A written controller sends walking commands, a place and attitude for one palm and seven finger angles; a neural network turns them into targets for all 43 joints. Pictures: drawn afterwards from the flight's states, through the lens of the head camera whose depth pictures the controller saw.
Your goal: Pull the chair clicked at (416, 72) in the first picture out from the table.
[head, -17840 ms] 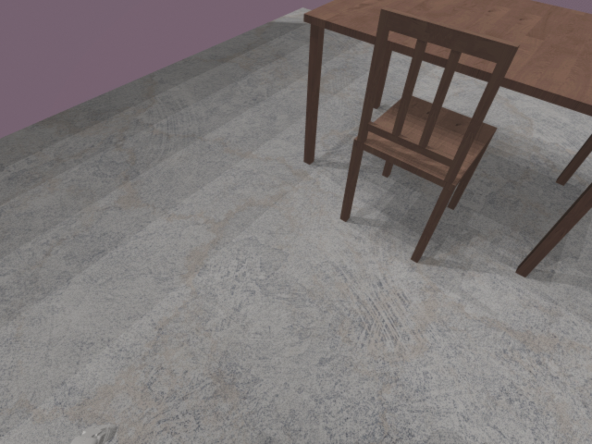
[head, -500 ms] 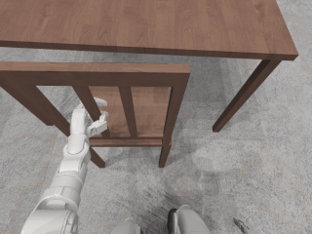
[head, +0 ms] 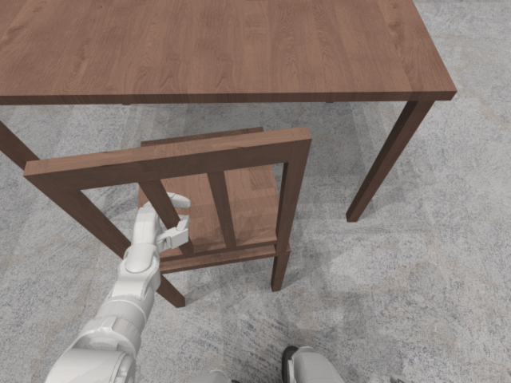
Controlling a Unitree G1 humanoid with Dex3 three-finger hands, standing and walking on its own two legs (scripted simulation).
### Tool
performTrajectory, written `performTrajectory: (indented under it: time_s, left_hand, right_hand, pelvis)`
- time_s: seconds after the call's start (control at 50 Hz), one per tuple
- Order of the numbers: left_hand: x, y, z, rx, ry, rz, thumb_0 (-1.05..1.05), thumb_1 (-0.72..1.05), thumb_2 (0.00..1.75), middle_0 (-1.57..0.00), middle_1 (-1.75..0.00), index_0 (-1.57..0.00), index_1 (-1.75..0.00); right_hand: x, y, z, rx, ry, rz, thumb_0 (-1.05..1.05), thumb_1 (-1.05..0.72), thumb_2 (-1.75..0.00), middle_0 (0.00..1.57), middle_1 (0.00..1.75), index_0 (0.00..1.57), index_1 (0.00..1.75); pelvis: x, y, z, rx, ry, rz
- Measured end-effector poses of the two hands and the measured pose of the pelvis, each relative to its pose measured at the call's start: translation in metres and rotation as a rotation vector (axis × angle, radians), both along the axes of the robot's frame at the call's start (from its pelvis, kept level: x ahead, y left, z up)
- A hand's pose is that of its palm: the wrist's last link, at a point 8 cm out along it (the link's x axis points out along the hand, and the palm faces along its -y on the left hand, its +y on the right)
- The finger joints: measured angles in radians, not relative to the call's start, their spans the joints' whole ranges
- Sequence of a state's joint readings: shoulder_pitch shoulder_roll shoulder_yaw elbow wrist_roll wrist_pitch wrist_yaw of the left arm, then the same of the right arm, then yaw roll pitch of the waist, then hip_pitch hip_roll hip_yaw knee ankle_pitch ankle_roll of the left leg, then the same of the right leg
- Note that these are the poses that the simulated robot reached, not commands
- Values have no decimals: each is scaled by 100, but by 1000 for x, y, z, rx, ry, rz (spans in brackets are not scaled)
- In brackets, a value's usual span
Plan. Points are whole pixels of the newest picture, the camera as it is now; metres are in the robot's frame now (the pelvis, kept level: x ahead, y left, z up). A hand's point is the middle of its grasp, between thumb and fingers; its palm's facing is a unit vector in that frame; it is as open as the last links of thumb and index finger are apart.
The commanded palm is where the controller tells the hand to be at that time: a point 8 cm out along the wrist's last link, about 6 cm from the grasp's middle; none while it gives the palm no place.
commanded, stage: step backward, pulling the chair out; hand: left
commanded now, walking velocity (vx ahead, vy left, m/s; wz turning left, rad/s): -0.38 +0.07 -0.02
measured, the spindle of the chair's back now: (172, 221) +0.39 +0.16 -0.06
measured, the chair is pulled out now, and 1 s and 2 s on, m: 0.10 0.23 0.41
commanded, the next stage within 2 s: none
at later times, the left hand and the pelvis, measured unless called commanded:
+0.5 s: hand (187, 284) +0.27 +0.11 -0.05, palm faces +0.00 -0.99 -0.14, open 5.4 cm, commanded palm +0.28 +0.17 -0.05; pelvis -0.07 +0.00 +0.00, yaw +4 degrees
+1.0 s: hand (179, 308) +0.23 +0.12 -0.05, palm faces -0.07 -0.98 -0.18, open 5.5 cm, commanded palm +0.22 +0.18 -0.05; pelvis -0.13 +0.02 +0.00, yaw +0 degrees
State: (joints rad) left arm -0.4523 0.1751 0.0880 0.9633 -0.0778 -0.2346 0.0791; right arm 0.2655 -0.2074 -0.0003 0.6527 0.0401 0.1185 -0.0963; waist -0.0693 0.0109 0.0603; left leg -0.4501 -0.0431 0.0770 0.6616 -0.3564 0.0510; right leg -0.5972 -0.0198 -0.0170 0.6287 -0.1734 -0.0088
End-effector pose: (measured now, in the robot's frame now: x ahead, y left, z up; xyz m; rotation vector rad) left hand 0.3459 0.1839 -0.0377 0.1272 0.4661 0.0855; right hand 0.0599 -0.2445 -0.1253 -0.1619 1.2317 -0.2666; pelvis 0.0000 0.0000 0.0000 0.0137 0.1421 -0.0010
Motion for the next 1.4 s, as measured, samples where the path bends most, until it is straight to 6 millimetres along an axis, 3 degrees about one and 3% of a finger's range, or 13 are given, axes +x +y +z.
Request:
performTrajectory:
  time_s: [0.14,0.34,0.48,0.6,0.68,0.88,0.96,1.16,1.26,1.4]
  left_hand:
    - [-24,-12,1,2,8,42,6,67,76,-35,-116,-50,-144]
    - [-65,-22,3,-14,40,-11,6,68,73,-29,-116,-50,-144]
    - [-92,-19,3,-8,33,-48,5,67,74,-29,-117,-50,-144]
    - [-102,-18,3,27,16,-39,5,64,77,-32,-118,-50,-144]
    - [-106,-18,3,45,13,-24,4,62,78,-33,-119,-50,-144]
    - [-115,-14,4,27,28,-76,4,65,74,-28,-121,-50,-144]
    - [-123,-10,3,32,17,-116,3,65,72,-28,-122,-50,-144]
    - [-147,-11,3,66,-2,-98,2,62,75,-32,-122,-50,-144]
    - [-168,-15,4,67,4,-72,2,62,75,-32,-122,-50,-144]
    - [-196,-14,3,53,4,-113,2,63,73,-29,-124,-50,-144]
  right_hand:
    - [-10,-17,-6,2,-35,18,0,-90,-90,21,30,21,30]
    - [-36,-46,18,-121,-63,61,1,-90,-90,20,30,21,30]
    - [-40,-23,13,-97,-119,79,1,-90,-90,20,30,20,30]
    - [-36,6,-8,12,-166,117,1,-90,-90,20,30,21,30]
    - [-41,12,-13,52,-183,104,1,-90,-90,20,30,21,30]
    - [-93,-12,8,-84,-113,71,1,-90,-90,20,30,21,30]
    - [-113,-12,15,-118,-100,44,1,-90,-90,20,30,21,30]
    - [-143,8,0,4,-113,15,1,-90,-90,20,30,21,30]
    - [-160,2,-2,1,-127,-6,1,-90,-90,20,30,21,30]
    - [-188,-7,11,-84,-132,14,1,-90,-90,20,30,21,30]
  pelvis:
    - [-20,-14,-1,10,-14,32]
    - [-57,-3,6,21,-77,93]
    - [-71,4,1,14,-116,66]
    - [-85,-5,-7,19,-122,43]
    - [-94,-10,-7,27,-113,41]
    - [-121,15,2,39,-96,52]
    - [-129,23,2,24,-102,17]
    - [-157,5,0,-6,-118,-32]
    - [-174,5,1,9,-112,-31]
    - [-199,18,2,12,-111,-25]
